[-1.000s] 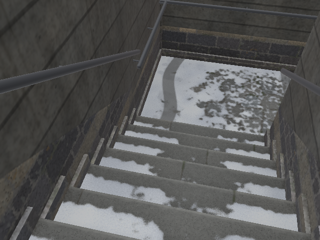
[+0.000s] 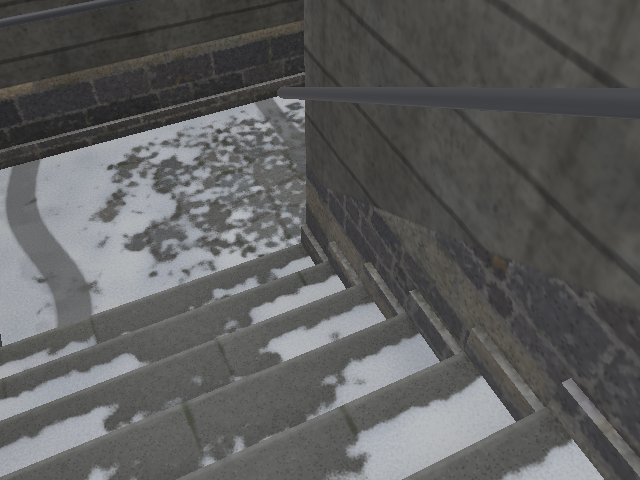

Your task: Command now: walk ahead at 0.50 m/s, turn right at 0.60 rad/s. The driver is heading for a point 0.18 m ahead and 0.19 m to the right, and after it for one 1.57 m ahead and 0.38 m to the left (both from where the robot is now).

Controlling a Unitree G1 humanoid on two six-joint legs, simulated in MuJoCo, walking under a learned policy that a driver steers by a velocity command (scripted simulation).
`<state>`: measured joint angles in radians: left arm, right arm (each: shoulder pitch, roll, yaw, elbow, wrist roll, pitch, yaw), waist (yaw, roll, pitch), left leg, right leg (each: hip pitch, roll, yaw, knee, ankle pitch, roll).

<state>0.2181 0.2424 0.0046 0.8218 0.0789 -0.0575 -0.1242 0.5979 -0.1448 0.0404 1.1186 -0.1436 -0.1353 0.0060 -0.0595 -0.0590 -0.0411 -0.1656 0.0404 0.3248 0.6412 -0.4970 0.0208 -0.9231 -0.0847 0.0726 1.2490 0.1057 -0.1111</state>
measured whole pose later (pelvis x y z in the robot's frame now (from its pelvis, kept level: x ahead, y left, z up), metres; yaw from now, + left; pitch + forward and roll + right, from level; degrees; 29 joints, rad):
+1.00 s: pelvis +0.29 +0.01 -0.17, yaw +11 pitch +5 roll +0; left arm 0.16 0.22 -0.04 0.68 0.06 0.01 -0.01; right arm 0.34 -0.24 0.00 0.73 -0.04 -0.08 0.03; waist -0.10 0.01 -0.06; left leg -0.43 -0.13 -0.15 0.65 -0.29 0.08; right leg -0.54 0.02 0.03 0.79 -0.33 0.08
